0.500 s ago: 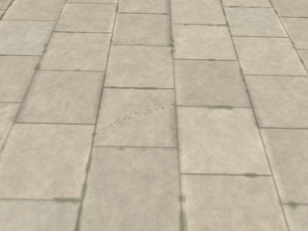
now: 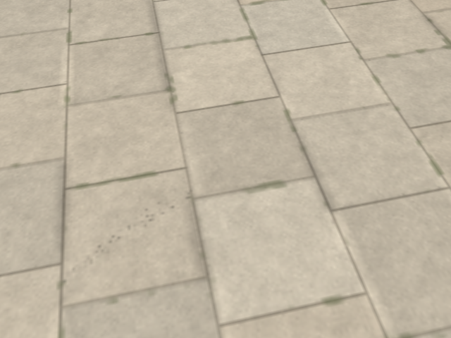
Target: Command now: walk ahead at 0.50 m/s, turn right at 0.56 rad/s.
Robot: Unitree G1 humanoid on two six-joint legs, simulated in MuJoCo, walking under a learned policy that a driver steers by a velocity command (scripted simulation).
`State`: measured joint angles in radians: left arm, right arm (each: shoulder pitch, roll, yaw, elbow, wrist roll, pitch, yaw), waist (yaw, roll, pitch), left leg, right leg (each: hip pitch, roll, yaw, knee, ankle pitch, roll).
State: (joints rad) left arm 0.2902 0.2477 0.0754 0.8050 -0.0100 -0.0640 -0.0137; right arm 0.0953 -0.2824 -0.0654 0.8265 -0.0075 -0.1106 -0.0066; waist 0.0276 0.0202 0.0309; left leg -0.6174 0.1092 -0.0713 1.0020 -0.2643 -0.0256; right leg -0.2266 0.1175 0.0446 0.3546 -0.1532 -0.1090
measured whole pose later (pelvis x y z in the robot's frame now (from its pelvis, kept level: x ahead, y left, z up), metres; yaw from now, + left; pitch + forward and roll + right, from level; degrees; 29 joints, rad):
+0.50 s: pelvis +0.22 +0.06 -0.01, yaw +1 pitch +3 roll -1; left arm 0.15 0.28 0.06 0.73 0.00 -0.01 0.05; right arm 0.18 -0.27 -0.06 0.81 0.00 -0.03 0.01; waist -0.03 -0.01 0.06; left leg -0.39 -0.08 -0.08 0.43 -0.08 0.06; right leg -0.51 0.00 0.08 0.93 -0.44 0.06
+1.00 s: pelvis +0.26 +0.03 +0.00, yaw +19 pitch +2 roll +1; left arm 0.17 0.26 0.06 0.69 0.01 0.01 0.04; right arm 0.18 -0.32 -0.09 0.68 0.02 0.06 0.00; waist 0.01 0.02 0.04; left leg -0.49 0.02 -0.02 0.92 -0.38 -0.10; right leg -0.25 -0.06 -0.08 0.44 -0.22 0.00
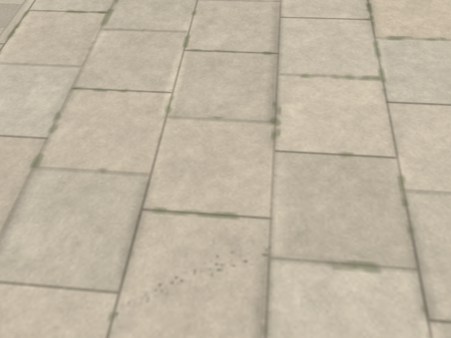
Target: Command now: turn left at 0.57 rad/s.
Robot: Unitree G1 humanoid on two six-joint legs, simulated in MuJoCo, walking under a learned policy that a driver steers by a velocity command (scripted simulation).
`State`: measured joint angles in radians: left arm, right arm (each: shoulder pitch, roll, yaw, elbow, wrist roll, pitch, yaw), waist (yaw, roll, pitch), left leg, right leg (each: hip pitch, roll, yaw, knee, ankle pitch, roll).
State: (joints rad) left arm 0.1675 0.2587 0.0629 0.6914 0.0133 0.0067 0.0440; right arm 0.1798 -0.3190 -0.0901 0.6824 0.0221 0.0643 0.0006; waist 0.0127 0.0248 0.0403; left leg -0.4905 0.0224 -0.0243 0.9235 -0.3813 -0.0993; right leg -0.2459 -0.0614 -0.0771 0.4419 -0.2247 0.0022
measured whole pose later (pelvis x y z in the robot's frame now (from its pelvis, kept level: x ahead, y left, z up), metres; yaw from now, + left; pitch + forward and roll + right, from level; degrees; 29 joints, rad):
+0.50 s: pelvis +0.00 +0.05 -0.01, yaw +2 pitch +0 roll +1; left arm 0.23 0.29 0.06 0.76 -0.02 0.04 0.02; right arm 0.10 -0.22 -0.03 0.72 -0.01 0.02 -0.02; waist 0.02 -0.02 0.02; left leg -0.24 -0.03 0.08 0.50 -0.27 0.06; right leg -0.33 -0.06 0.00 0.76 -0.44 0.06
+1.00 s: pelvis -0.01 +0.03 +0.00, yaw -15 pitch +2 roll +2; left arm 0.17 0.33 0.07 0.64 -0.01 0.04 0.02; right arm 0.10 -0.30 -0.09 0.72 0.01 0.01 -0.02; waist 0.02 0.00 0.05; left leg -0.38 -0.03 -0.09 0.70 -0.37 -0.09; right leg -0.27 0.07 0.17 0.50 -0.24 -0.04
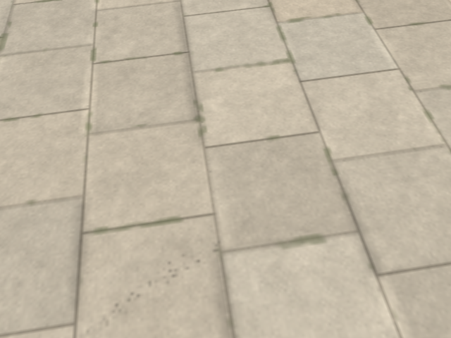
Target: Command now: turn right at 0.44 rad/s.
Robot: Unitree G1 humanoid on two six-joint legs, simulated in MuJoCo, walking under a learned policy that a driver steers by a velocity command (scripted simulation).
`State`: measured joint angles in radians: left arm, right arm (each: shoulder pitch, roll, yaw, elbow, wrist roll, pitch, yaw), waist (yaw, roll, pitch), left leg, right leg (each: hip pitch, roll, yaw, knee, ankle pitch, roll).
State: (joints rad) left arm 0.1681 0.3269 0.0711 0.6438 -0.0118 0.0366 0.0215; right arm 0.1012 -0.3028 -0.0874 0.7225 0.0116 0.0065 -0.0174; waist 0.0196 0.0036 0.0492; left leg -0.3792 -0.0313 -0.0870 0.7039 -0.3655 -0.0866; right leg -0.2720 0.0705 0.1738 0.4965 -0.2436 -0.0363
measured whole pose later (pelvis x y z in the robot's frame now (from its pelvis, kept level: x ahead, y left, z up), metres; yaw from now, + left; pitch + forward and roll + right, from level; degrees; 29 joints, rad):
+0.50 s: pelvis +0.00 +0.00 +0.00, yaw -4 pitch -1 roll +0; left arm 0.21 0.25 0.04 0.72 0.02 0.03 0.01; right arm 0.18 -0.25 -0.03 0.78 -0.02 -0.01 0.00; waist -0.02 0.01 0.04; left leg -0.22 0.01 -0.03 0.50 -0.26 -0.03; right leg -0.19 0.00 0.06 0.51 -0.31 0.01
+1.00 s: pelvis +0.10 +0.03 +0.01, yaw -4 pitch +1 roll -1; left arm 0.22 0.30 0.06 0.70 -0.02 -0.07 -0.01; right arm 0.42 -0.25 -0.03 0.87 0.00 -0.08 0.02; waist -0.05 -0.04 0.01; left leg -0.05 -0.03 0.02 0.30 -0.26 0.06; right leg -0.57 -0.07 0.01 1.02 -0.22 -0.02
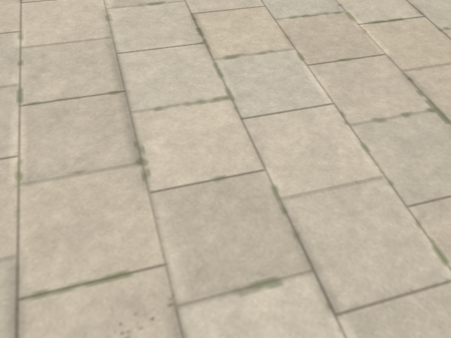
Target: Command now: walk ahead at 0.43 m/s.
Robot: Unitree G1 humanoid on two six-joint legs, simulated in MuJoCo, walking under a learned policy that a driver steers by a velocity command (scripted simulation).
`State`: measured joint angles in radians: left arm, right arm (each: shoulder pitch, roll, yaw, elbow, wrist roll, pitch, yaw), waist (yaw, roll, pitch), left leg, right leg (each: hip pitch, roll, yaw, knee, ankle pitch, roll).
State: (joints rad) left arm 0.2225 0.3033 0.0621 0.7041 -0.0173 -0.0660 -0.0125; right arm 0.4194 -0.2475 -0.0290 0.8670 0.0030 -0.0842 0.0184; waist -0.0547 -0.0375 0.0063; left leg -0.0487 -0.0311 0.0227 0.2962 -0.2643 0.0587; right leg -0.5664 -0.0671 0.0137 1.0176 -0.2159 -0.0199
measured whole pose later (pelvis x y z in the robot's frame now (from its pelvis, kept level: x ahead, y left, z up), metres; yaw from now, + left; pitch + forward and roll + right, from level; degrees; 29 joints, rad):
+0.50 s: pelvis +0.27 -0.05 +0.00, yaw +9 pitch +0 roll -3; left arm 0.27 0.26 0.07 0.79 0.01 -0.11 -0.02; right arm 0.26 -0.32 -0.07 0.78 0.03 -0.02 -0.02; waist 0.02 0.05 0.05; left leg -0.59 0.11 -0.08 1.13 -0.25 0.01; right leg -0.16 0.04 -0.15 0.32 -0.16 -0.06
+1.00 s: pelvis +0.53 +0.07 -0.01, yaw +26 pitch +1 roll -1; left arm 0.15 0.31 0.05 0.73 0.00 -0.11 -0.01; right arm 0.29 -0.29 -0.07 0.68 0.01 -0.05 0.03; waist -0.02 -0.02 0.07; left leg -0.28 -0.10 -0.02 0.43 -0.16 0.11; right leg -0.53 -0.08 0.06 1.13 -0.32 0.01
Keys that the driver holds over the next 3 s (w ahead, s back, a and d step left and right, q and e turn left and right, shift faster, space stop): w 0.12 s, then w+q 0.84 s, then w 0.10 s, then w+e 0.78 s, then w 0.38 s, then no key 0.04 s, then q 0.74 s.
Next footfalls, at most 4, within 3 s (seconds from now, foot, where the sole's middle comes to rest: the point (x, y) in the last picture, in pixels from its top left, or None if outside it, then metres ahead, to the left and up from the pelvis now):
0.26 right None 0.34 -0.14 -0.78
0.82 left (158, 319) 0.57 0.16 -0.78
1.36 right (178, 216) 0.94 0.11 -0.78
1.84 left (108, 173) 1.14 0.37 -0.78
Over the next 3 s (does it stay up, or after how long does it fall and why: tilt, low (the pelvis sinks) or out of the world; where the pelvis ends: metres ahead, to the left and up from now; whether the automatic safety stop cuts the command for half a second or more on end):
stays up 1.36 0.27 0.00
